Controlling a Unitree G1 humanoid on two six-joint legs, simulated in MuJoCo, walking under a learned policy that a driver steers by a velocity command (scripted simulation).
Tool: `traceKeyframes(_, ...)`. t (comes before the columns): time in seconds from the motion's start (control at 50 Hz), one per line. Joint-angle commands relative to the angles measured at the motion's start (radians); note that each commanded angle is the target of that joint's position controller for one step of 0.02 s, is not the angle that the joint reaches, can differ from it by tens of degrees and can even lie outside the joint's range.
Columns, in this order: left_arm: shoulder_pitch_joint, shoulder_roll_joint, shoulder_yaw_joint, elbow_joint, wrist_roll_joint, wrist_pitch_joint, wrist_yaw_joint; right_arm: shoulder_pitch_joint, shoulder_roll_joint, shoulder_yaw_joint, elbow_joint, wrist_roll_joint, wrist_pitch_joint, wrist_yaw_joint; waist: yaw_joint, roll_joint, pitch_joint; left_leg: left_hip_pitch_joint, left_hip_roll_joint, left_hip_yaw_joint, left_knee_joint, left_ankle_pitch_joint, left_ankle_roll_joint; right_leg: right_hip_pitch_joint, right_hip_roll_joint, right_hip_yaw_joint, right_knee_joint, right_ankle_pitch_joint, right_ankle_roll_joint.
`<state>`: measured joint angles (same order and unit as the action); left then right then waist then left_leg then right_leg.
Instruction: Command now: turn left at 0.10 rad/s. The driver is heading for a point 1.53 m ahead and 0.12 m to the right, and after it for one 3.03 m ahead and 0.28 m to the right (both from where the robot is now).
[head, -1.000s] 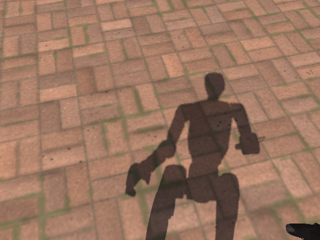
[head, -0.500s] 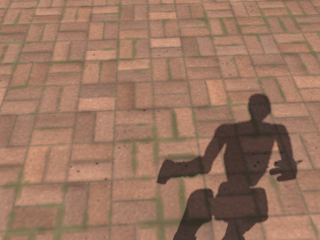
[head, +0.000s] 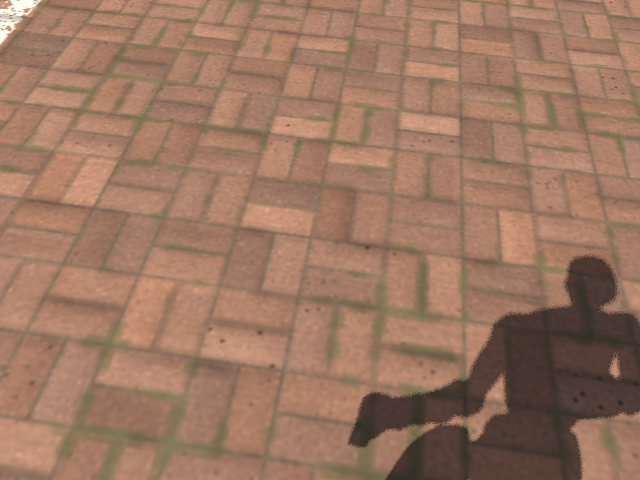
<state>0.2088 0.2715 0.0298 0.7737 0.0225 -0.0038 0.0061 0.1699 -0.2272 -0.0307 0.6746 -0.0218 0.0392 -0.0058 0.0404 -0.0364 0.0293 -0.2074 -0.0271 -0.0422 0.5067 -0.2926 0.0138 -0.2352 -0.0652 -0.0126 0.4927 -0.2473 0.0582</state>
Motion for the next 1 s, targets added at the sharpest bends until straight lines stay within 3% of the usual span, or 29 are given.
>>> traceKeyframes(0.02, -0.032, 0.114, 0.027, -0.056, -0.003, -0.012, 0.007, -0.015, -0.136, -0.031, -0.047, 0.001, -0.031, -0.002, -0.019, 0.146, -0.041, 0.001, 0.123, -0.139, -0.131, 0.197, 0.059, 0.021, -0.005, 0.011, -0.038, 0.108, 0.005)
traceKeyframes(0.2, 0.009, 0.107, 0.029, 0.024, -0.007, -0.01, 0.023, -0.015, -0.117, -0.023, 0.01, 0.006, -0.035, -0.007, -0.017, 0.07, -0.024, -0.006, 0.095, -0.12, -0.135, 0.192, 0.054, 0.061, -0.011, 0.008, -0.068, 0.132, 0.016)
traceKeyframes(0.44, 0.032, 0.108, 0.031, 0.117, -0.015, -0.004, 0.039, 0.018, -0.114, -0.027, 0.14, 0.016, -0.037, -0.014, -0.017, 0.047, -0.028, 0.017, 0.062, -0.073, -0.119, 0.263, 0.04, 0.08, -0.01, -0.005, -0.078, 0.153, 0.012)
traceKeyframes(0.48, 0.047, 0.097, 0.031, 0.137, -0.023, -0.001, 0.042, 0.048, -0.136, -0.035, 0.168, 0.025, -0.031, -0.021, -0.029, 0.076, -0.034, 0.018, 0.052, -0.08, -0.148, -0.048, 0.063, 0.05, 0.038, -0.063, -0.02, -0.051, 0.003)
traceKeyframes(0.52, -0.002, 0.081, 0.029, 0.118, -0.032, -0.009, 0.043, 0.091, -0.188, -0.052, 0.18, 0.032, -0.029, -0.022, -0.069, 0.157, 0.052, -0.023, 0.14, -0.23, -0.256, -0.462, 0.137, -0.102, 0.075, -0.093, 0.122, -0.201, -0.018)
traceKeyframes(0.54, -0.031, 0.071, 0.025, 0.098, -0.037, -0.022, 0.039, 0.109, -0.212, -0.059, 0.184, 0.036, -0.037, -0.021, -0.083, 0.208, 0.098, -0.035, 0.216, -0.345, -0.314, -0.544, 0.186, -0.174, 0.07, -0.072, 0.198, -0.213, -0.038)
traceKeyframes(0.56, -0.05, 0.069, 0.025, 0.084, -0.046, -0.039, 0.032, 0.119, -0.219, -0.062, 0.19, 0.039, -0.05, -0.022, -0.088, 0.236, 0.13, -0.049, 0.274, -0.433, -0.351, -0.538, 0.225, -0.222, 0.04, -0.021, 0.264, -0.226, -0.065)
traceKeyframes(0.6, -0.04, 0.08, 0.029, 0.078, -0.061, -0.072, 0.01, 0.1, -0.193, -0.058, 0.19, 0.042, -0.075, -0.021, -0.069, 0.238, 0.135, 0.019, 0.322, -0.464, -0.348, -0.423, 0.244, -0.3, -0.007, 0.037, 0.293, -0.291, -0.116)
traceKeyframes(0.64, 0.038, 0.079, 0.031, 0.113, -0.06, -0.096, -0.01, 0.017, -0.186, -0.056, 0.172, 0.061, -0.078, -0.019, -0.008, 0.182, 0.091, -0.02, 0.263, -0.328, -0.299, -0.271, 0.191, -0.122, 0.001, 0.003, 0.087, -0.174, -0.147)
traceKeyframes(0.66, 0.14, 0.075, 0.039, 0.168, -0.051, -0.1, -0.014, -0.025, -0.182, -0.054, 0.164, 0.062, -0.073, -0.017, 0.042, 0.152, 0.047, -0.112, 0.199, -0.23, -0.236, -0.196, 0.155, 0.089, 0.051, -0.053, -0.024, -0.001, -0.137)
traceKeyframes(0.68, 0.232, 0.086, 0.049, 0.215, -0.037, -0.097, -0.015, -0.033, -0.149, -0.045, 0.159, 0.05, -0.074, -0.015, 0.07, 0.094, 0.01, -0.201, 0.131, -0.142, -0.109, -0.116, 0.118, 0.251, 0.063, -0.03, -0.034, 0.048, -0.117)
traceKeyframes(0.7, 0.349, 0.15, 0.065, 0.231, -0.032, -0.097, -0.01, -0.05, -0.076, -0.022, 0.14, 0.034, -0.081, -0.012, 0.105, -0.133, -0.032, -0.337, 0.016, 0.008, 0.222, -0.094, 0.038, 0.373, -0.132, 0.269, -0.182, -0.11, -0.17)
traceKeyframes(0.72, 0.401, 0.227, 0.073, 0.233, -0.028, -0.104, -0.025, -0.057, -0.09, -0.029, 0.101, 0.042, -0.099, -0.016, 0.098, -0.3, -0.033, -0.512, -0.059, 0.005, 0.462, -0.275, 0.012, 0.418, -0.319, 0.685, -0.331, -0.233, -0.302)
traceKeyframes(0.74, 0.305, 0.167, 0.051, 0.209, -0.026, -0.112, -0.024, -0.022, -0.136, -0.04, 0.119, 0.062, -0.114, -0.012, 0.046, -0.161, 0.033, -0.581, 0.018, -0.069, 0.606, -0.248, 0.027, 0.364, -0.344, 0.685, -0.341, -0.312, -0.326)
traceKeyframes(0.76, 0.234, 0.122, 0.04, 0.184, -0.029, -0.116, -0.022, -0.002, -0.144, -0.041, 0.136, 0.071, -0.126, -0.002, 0.018, -0.101, 0.089, -0.615, 0.064, -0.069, 0.637, -0.134, 0.047, 0.333, -0.297, 0.569, -0.34, -0.298, -0.294)
traceKeyframes(0.78, 0.194, 0.122, 0.037, 0.17, -0.026, -0.116, -0.024, 0.001, -0.14, -0.043, 0.15, 0.067, -0.134, 0.001, 0.004, -0.072, 0.091, -0.619, 0.095, -0.046, 0.624, -0.043, 0.057, 0.325, -0.253, 0.473, -0.349, -0.226, -0.259)
traceKeyframes(0.82, 0.194, 0.075, 0.019, 0.171, -0.021, -0.108, -0.027, -0.038, -0.142, -0.051, 0.152, 0.048, -0.135, 0.01, 0.004, -0.063, 0.081, -0.582, 0.133, -0.017, 0.554, 0.076, 0.053, 0.315, -0.187, 0.301, -0.351, 0.059, -0.21)
traceKeyframes(0.84, 0.223, 0.064, 0.014, 0.181, -0.019, -0.103, -0.025, -0.041, -0.12, -0.048, 0.154, 0.043, -0.132, 0.018, 0.007, -0.081, 0.062, -0.561, 0.129, 0.008, 0.534, 0.109, 0.043, 0.318, -0.165, 0.241, -0.344, 0.199, -0.205)
traceKeyframes(0.88, 0.265, 0.073, 0.013, 0.195, -0.02, -0.092, -0.016, -0.076, -0.088, -0.041, 0.144, 0.037, -0.124, 0.025, 0.014, -0.064, 0.049, -0.565, 0.121, 0.043, 0.476, 0.157, 0.015, 0.321, -0.144, 0.166, -0.34, 0.377, -0.216)
traceKeyframes(0.94, 0.262, 0.098, 0.014, 0.19, -0.017, -0.081, 0.003, -0.205, -0.055, -0.024, 0.095, 0.04, -0.123, 0.029, 0.031, -0.042, 0.081, -0.508, 0.096, 0.075, 0.261, 0.267, -0.013, 0.238, -0.114, 0.098, -0.381, 0.386, -0.212)
traceKeyframes(1.0, 0.304, 0.111, 0.018, 0.206, -0.024, -0.082, 0.012, -0.299, -0.055, -0.015, 0.064, 0.047, -0.128, 0.039, 0.05, -0.053, 0.111, -0.43, 0.067, 0.096, 0.103, 0.359, -0.011, 0.21, -0.123, 0.075, -0.42, 0.336, -0.218)
